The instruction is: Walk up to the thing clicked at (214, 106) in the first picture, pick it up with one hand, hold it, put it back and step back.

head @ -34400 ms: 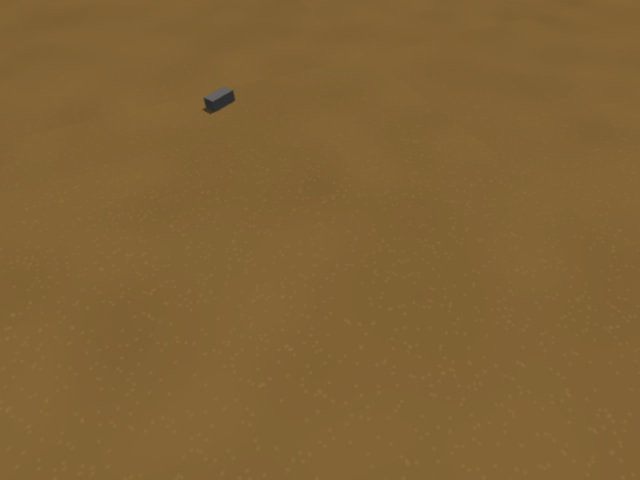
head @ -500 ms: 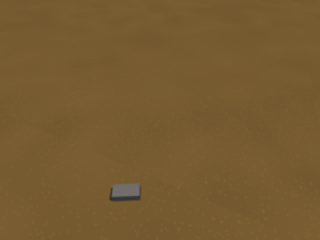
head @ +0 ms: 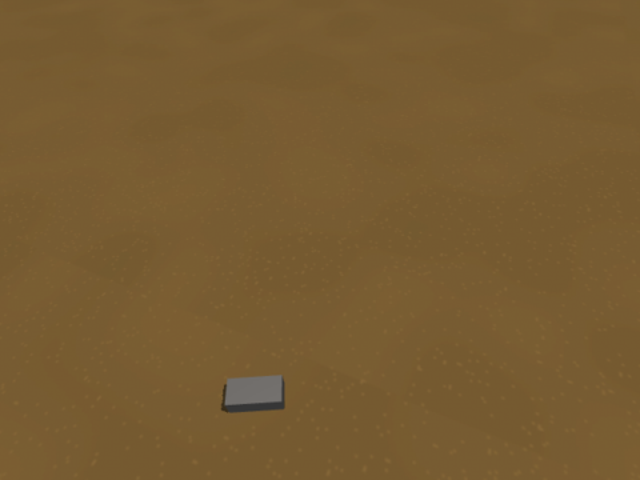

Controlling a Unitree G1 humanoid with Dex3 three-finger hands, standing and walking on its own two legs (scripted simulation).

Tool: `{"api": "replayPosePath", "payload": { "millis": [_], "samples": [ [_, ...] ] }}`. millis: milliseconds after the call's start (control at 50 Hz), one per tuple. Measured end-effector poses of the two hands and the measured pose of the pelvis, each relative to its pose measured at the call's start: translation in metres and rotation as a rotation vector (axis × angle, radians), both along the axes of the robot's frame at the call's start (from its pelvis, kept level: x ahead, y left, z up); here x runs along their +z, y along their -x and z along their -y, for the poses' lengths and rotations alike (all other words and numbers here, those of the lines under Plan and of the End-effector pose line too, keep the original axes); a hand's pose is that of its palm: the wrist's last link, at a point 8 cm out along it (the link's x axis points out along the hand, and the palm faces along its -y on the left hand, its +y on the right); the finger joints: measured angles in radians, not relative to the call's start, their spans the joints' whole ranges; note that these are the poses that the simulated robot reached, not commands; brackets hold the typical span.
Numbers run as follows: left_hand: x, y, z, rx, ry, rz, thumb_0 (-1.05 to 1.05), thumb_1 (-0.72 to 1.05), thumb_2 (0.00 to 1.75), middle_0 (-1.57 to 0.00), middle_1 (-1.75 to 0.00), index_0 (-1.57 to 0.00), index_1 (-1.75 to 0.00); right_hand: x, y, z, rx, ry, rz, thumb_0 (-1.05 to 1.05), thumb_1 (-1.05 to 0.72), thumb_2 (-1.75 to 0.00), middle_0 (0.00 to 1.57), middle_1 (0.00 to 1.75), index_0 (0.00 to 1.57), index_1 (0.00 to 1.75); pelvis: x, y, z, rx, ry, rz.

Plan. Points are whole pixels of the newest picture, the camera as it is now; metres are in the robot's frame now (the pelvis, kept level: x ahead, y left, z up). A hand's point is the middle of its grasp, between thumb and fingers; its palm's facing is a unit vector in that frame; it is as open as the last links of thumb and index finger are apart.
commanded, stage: walk up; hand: left
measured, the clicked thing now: (255, 393) +0.48 +0.24 -0.73
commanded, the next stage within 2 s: none
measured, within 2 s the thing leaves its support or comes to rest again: neither
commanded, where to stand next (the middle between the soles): +0.10 +0.00 m, yaw +0 degrees
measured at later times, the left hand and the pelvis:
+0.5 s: hand out of the picture +0.10 +0.31 -0.17, palm faces -0.14 -0.92 -0.36, open 7.4 cm; pelvis -0.02 +0.05 -0.01, yaw -6 degrees
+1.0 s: hand out of the picture -0.07 +0.30 -0.12, palm faces +0.00 -0.92 -0.40, open 7.4 cm; pelvis -0.09 +0.02 +0.01, yaw -2 degrees
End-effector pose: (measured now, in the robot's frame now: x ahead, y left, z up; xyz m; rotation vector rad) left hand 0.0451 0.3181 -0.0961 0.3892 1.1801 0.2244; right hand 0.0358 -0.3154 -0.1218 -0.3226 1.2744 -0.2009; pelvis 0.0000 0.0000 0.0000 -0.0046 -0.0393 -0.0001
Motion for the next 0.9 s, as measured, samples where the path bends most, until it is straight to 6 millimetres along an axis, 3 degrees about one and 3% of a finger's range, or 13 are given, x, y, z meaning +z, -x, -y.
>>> {"api": "replayPosePath", "payload": {
  "millis": [120, 220, 280, 380, 440, 520, 600, 680, 780, 840, 900],
  "samples": [
    [0.004, 0.012, -0.011, 0.01, -0.01, -0.106, 0.01, 0.9, 0.89, -0.2, -0.3, -0.2, -0.3, 0.011, -0.054, -0.013, 0.032, 0.014, 0.065, 0.01, -0.91, -0.9, 0.2, 0.3, 0.2, 0.3, 0.007, -0.013, -0.018, -0.03, -0.01, 0.009],
    [-0.022, -0.006, -0.038, 0.02, -0.007, -0.155, 0.01, 0.9, 0.89, -0.2, -0.3, -0.2, -0.3, 0.005, -0.089, -0.035, 0.015, 0.047, 0.136, 0.01, -0.9, -0.9, 0.2, 0.3, 0.2, 0.3, -0.011, -0.023, -0.042, -0.039, 0.005, 0.015],
    [-0.039, -0.035, -0.049, 0.027, 0.001, -0.106, 0.01, 0.9, 0.89, -0.2, -0.3, -0.2, -0.3, 0.002, -0.092, -0.052, 0.022, 0.058, 0.145, 0.0, -0.91, -0.9, 0.2, 0.3, 0.2, 0.3, -0.019, -0.018, -0.05, -0.032, -0.021, 0.035],
    [-0.041, -0.066, -0.043, -0.045, 0.038, -0.034, 0.01, 0.9, 0.89, -0.2, -0.3, -0.2, -0.3, 0.014, -0.079, -0.067, 0.005, 0.059, 0.167, 0.01, -0.9, -0.9, 0.2, 0.3, 0.21, 0.3, -0.013, -0.001, -0.053, -0.066, 0.005, 0.032],
    [-0.039, -0.065, -0.04, -0.079, 0.053, -0.03, 0.01, 0.9, 0.89, -0.2, -0.3, -0.2, -0.3, 0.021, -0.068, -0.064, -0.008, 0.076, 0.204, 0.01, -0.9, -0.9, 0.21, 0.3, 0.21, 0.3, -0.012, 0.01, -0.053, -0.085, 0.009, 0.018],
    [-0.039, -0.046, -0.037, -0.106, 0.053, -0.049, 0.01, 0.9, 0.89, -0.2, -0.3, -0.2, -0.3, 0.023, -0.042, -0.046, -0.03, 0.111, 0.225, 0.01, -0.9, -0.9, 0.21, 0.3, 0.21, 0.3, -0.016, 0.028, -0.048, -0.122, -0.001, 0.008],
    [-0.038, -0.011, -0.032, -0.114, 0.036, -0.083, 0.01, 0.9, 0.89, -0.2, -0.3, -0.2, -0.3, 0.019, -0.007, -0.018, -0.047, 0.15, 0.228, 0.01, -0.9, -0.9, 0.21, 0.3, 0.21, 0.3, -0.024, 0.052, -0.037, -0.163, -0.013, 0.004],
    [-0.028, 0.043, -0.022, -0.083, 0.022, -0.123, 0.01, 0.9, 0.89, -0.2, -0.3, -0.2, -0.3, 0.01, 0.037, 0.009, -0.079, 0.168, 0.184, 0.01, -0.9, -0.9, 0.21, 0.3, 0.21, 0.3, -0.024, 0.079, -0.022, -0.126, 0.012, 0.018],
    [-0.004, 0.096, -0.009, -0.024, 0.007, -0.163, 0.01, 0.9, 0.89, -0.2, -0.3, -0.2, -0.3, 0.017, 0.092, 0.019, -0.104, 0.139, 0.067, 0.01, -0.9, -0.9, 0.2, 0.3, 0.2, 0.3, -0.002, 0.095, -0.013, -0.134, -0.055, -0.009],
    [0.007, 0.106, -0.003, -0.011, 0.016, -0.124, 0.01, 0.9, 0.89, -0.2, -0.3, -0.2, -0.3, 0.02, 0.121, 0.017, -0.092, 0.101, 0.011, 0.01, -0.9, -0.9, 0.2, 0.3, 0.2, 0.3, 0.006, 0.095, -0.011, -0.107, -0.037, -0.029],
    [0.016, 0.11, -0.004, 0.004, 0.018, -0.049, 0.01, 0.9, 0.89, -0.2, -0.3, -0.2, -0.3, 0.023, 0.134, 0.012, -0.062, 0.07, -0.04, 0.01, -0.9, -0.9, 0.2, 0.3, 0.2, 0.3, 0.011, 0.093, -0.01, -0.076, -0.031, -0.034]
  ]
}}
